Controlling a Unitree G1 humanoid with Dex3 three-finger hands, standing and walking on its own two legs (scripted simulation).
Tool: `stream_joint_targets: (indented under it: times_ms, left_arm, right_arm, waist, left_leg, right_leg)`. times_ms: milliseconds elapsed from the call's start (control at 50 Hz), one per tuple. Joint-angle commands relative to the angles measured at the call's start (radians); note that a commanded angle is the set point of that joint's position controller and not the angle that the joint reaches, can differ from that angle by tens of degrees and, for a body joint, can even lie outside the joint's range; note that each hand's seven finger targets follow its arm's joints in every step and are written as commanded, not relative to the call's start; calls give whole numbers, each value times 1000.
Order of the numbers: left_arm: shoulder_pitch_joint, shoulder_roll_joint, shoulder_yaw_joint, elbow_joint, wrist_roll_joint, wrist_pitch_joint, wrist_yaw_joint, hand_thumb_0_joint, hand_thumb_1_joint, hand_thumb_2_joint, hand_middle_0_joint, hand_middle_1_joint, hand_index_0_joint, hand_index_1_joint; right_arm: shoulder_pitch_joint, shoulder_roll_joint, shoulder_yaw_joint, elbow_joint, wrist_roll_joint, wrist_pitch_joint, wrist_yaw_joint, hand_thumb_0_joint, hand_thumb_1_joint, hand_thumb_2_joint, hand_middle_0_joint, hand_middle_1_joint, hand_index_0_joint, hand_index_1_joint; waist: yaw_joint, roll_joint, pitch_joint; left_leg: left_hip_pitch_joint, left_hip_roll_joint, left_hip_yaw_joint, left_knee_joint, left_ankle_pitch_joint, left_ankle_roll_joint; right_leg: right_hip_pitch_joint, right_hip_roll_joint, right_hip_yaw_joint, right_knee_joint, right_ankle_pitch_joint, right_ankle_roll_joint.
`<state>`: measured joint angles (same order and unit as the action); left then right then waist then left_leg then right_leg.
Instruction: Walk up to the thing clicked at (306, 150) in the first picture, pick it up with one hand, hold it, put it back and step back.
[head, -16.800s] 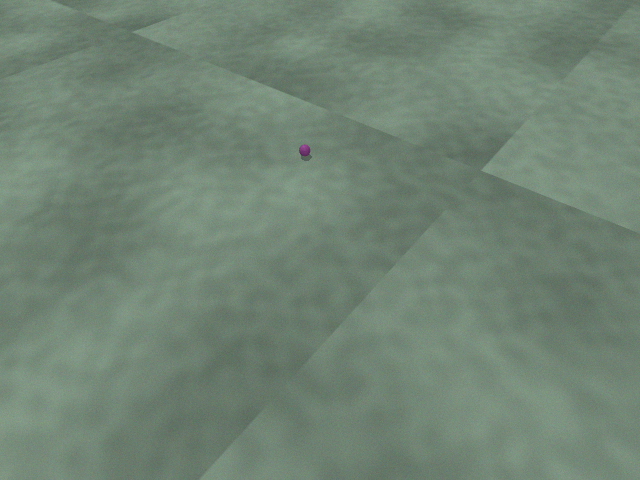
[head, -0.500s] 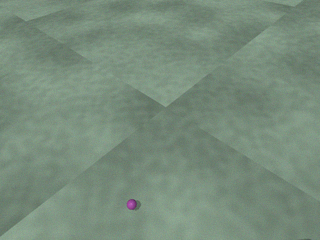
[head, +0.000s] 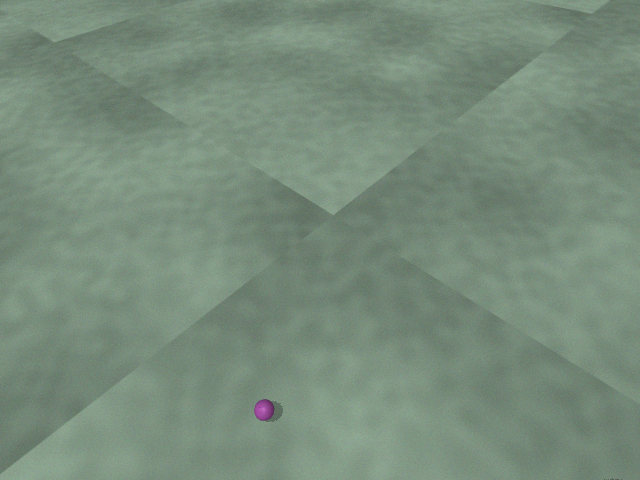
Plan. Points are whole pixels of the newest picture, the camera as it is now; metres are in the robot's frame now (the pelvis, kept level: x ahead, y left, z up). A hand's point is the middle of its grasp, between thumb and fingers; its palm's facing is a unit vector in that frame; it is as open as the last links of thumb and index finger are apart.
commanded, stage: stand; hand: left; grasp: from above
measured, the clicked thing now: (264, 409) +0.48 +0.23 -0.75
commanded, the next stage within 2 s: rise first in 0.22 s
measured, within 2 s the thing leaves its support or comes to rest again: neither
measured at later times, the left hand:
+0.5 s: hand out of the picture +0.13 +0.25 -0.17, palm faces +0.02 -0.94 -0.33, open 8.2 cm
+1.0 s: hand out of the picture +0.13 +0.26 -0.21, palm faces -0.11 -0.90 -0.42, open 13.8 cm
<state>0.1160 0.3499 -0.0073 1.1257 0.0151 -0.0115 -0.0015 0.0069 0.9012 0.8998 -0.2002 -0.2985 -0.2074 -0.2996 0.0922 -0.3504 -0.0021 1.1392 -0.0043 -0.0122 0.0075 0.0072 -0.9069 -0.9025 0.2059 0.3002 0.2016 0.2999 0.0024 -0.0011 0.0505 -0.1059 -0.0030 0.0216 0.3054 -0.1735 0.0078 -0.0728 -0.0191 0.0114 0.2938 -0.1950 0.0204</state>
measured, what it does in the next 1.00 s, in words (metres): lowers itself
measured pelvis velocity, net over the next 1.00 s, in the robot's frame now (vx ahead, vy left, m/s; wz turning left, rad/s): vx -0.01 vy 0.00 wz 0.01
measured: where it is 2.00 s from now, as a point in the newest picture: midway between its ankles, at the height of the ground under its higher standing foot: outside the picture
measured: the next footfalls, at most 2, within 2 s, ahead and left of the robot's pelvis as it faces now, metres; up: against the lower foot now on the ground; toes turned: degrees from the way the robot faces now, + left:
none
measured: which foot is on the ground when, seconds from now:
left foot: down 0.00-1.00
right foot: down 0.00-1.00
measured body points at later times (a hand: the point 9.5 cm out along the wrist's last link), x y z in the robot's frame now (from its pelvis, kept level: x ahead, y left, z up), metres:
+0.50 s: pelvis -0.02 +0.00 -0.02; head +0.04 +0.00 +0.43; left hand +0.13 +0.30 -0.14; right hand +0.09 -0.28 -0.14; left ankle +0.00 +0.11 -0.75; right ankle -0.02 -0.13 -0.75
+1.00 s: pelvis -0.01 +0.00 -0.07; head +0.08 +0.01 +0.37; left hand +0.13 +0.30 -0.18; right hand +0.15 -0.26 -0.17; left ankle +0.00 +0.11 -0.75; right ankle -0.02 -0.13 -0.75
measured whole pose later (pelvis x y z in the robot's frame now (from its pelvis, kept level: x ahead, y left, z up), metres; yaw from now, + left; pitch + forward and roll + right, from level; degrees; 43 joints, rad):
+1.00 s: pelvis -0.01 +0.00 -0.07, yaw +1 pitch +15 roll -2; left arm 0.21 0.33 0.13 0.55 0.19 0.22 -0.03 0.00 -0.47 0.97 -0.09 -1.05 -0.09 -1.05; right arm 0.22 -0.25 -0.03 0.60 0.02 -0.12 -0.04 0.01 -0.89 -0.90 0.21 0.30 0.20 0.30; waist -0.03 0.01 -0.10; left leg -0.79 0.02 -0.01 1.02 -0.49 0.01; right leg -0.73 0.00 -0.02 0.98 -0.50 0.01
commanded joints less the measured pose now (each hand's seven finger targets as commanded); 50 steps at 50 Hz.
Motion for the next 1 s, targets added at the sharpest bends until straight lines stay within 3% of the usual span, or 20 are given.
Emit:
stream_joint_targets:
  times_ms: [0,280,300,320,340,360,380,400,420,440,480,560,580,640,680,700,720,760,800,980]
  left_arm:
    - [-27,212,45,-59,-6,-20,14,0,900,900,-200,-300,-200,-301]
    - [-27,220,45,-59,-5,-20,13,0,900,900,-200,-300,-200,-301]
    - [-25,217,45,-61,-5,-20,13,0,820,916,-191,-380,-190,-381]
    - [-376,53,49,-412,-56,-122,28,0,740,966,-261,-459,-210,-461]
    - [-549,120,77,-403,-52,-119,35,0,660,930,-243,-539,-205,-541]
    - [-271,177,121,-149,-31,-73,38,0,580,913,-227,-619,-202,-621]
    - [-217,180,134,-62,-8,-48,19,0,502,887,-226,-691,-216,-701]
    - [-330,229,156,-116,14,-52,3,0,429,906,-181,-759,-179,-762]
    - [-331,265,193,-134,41,-60,-7,0,349,900,-160,-839,-173,-836]
    - [-174,254,225,-88,65,-44,-13,0,269,900,-150,-911,-168,-893]
    - [-87,216,219,-150,88,-18,-25,0,109,897,-127,-986,-157,-956]
    - [-15,197,217,-210,120,83,-16,0,-196,947,-109,-999,-117,-990]
    - [-63,185,196,-293,122,99,-17,0,-276,961,-102,-1017,-106,-1012]
    - [-51,176,203,-325,132,142,-9,0,-471,941,-108,-1049,-111,-1047]
    - [-108,182,208,-436,140,138,-3,0,-494,958,-107,-1037,-101,-1043]
    - [-13,179,230,-352,144,152,0,0,-502,953,-108,-1048,-105,-1051]
    - [-44,195,228,-464,145,146,-2,0,-515,960,-103,-1051,-100,-1053]
    - [-64,194,221,-550,153,142,-6,0,-519,978,-96,-1052,-87,-1061]
    - [7,185,220,-592,158,155,-9,0,-533,982,-94,-1063,-86,-1071]
    - [143,180,212,-755,179,235,-12,0,-527,966,-73,-1067,-71,-1069]
  right_arm:
    - [-28,-216,-38,-61,-2,-24,-16,0,-900,-900,200,300,200,300]
    - [-24,-210,-38,-63,-4,-21,-14,0,-900,-900,200,300,200,300]
    - [-22,-216,-39,-61,-4,-22,-14,0,-936,-924,201,307,202,307]
    - [2,-52,6,-353,63,-72,-33,0,-1007,-926,200,300,200,300]
    - [51,-95,-11,-312,62,-74,-44,0,-931,-908,199,300,199,300]
    - [106,-112,-20,-295,70,-61,-54,0,-907,-903,199,300,199,300]
    - [122,-109,-34,-310,60,-54,-51,0,-917,-904,199,300,199,300]
    - [124,-110,-45,-341,52,-57,-53,0,-893,-897,199,300,200,300]
    - [134,-113,-65,-366,34,-67,-56,0,-913,-902,199,300,200,300]
    - [175,-103,-80,-370,22,-67,-51,0,-924,-904,200,300,200,300]
    - [174,-93,-84,-440,22,-68,-44,0,-928,-905,200,300,200,300]
    - [126,-86,-84,-529,37,-64,-42,0,-901,-898,201,300,200,300]
    - [122,-79,-83,-553,38,-65,-41,0,-907,-900,201,300,200,300]
    - [132,-73,-78,-573,36,-77,-38,0,-881,-894,201,300,200,300]
    - [146,-61,-81,-601,33,-93,-38,0,-868,-892,201,300,200,300]
    - [150,-52,-71,-604,32,-99,-38,0,-873,-892,201,300,200,300]
    - [156,-49,-76,-617,31,-106,-40,0,-882,-895,201,300,200,300]
    - [164,-58,-91,-629,27,-120,-46,0,-882,-896,201,300,200,300]
    - [168,-46,-83,-648,28,-132,-52,0,-893,-899,201,300,200,300]
    - [158,-45,-81,-672,18,-160,-64,0,-876,-893,201,300,200,300]
  waist:
    - [-5,6,-93]
    - [-8,-3,-73]
    - [-5,4,-85]
    - [-122,49,3]
    - [-89,34,-60]
    - [-64,-5,-14]
    - [-58,-47,-47]
    - [-51,-49,-109]
    - [-34,-29,-219]
    - [-1,11,-293]
    - [29,60,-337]
    - [19,37,-274]
    - [2,13,-279]
    - [-12,18,-236]
    - [-19,29,-282]
    - [-19,2,-264]
    - [-13,36,-306]
    - [-34,49,-354]
    - [-30,56,-380]
    - [-39,81,-378]
  left_leg:
    - [47,138,-104,-28,212,17]
    - [26,133,-111,-42,140,15]
    - [31,136,-108,-36,162,17]
    - [-104,8,11,33,5,1]
    - [-87,8,2,54,-22,-2]
    - [-124,11,1,61,-26,0]
    - [-169,0,4,119,-16,7]
    - [-190,1,-1,169,3,11]
    - [-181,-2,-2,219,45,8]
    - [-193,-12,-2,257,99,2]
    - [-217,-22,-2,284,129,-6]
    - [-273,-15,-14,275,83,-7]
    - [-281,-11,-13,297,87,-3]
    - [-355,0,-18,355,18,-3]
    - [-373,1,-19,406,13,-2]
    - [-411,2,-22,425,-21,2]
    - [-421,2,-19,454,-6,2]
    - [-418,6,-24,498,16,2]
    - [-425,8,-24,527,48,4]
    - [-494,24,-49,611,72,0]
  right_leg:
    - [-4,-119,79,-34,194,-37]
    - [-22,-115,80,-45,130,-38]
    - [-8,-120,80,-41,155,-39]
    - [-260,28,-22,44,67,-32]
    - [-216,24,-30,58,38,-35]
    - [-219,33,-42,63,13,-40]
    - [-250,30,-39,95,7,-40]
    - [-270,28,-36,142,26,-40]
    - [-258,23,-27,194,71,-38]
    - [-247,19,-25,235,115,-42]
    - [-236,22,-22,274,128,-48]
    - [-275,34,-35,268,62,-48]
    - [-296,36,-35,283,68,-44]
    - [-396,43,-43,347,-8,-44]
    - [-439,40,-40,392,-11,-42]
    - [-459,41,-40,413,-43,-40]
    - [-473,37,-34,442,-24,-40]
    - [-508,36,-32,489,1,-37]
    - [-521,33,-28,515,30,-36]
    - [-623,42,-48,605,-4,-39]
